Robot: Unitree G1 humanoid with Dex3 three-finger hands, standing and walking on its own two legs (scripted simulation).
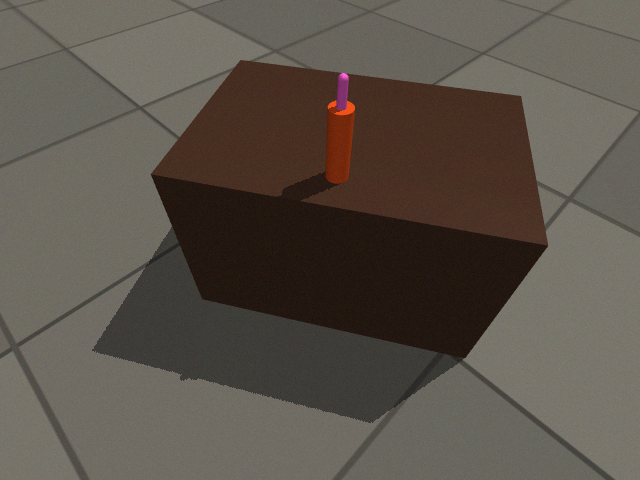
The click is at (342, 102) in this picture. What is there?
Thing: necked bottle
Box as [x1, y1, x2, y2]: [325, 73, 354, 183]
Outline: 345,73 341,73 338,76 337,99 328,105 325,175 329,181 335,183 343,182 348,177 354,106 346,100 348,77
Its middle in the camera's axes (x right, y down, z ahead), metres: +0.05 -0.23 +0.88
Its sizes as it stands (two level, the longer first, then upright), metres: 0.059 0.059 0.267
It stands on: a support 0.60 m high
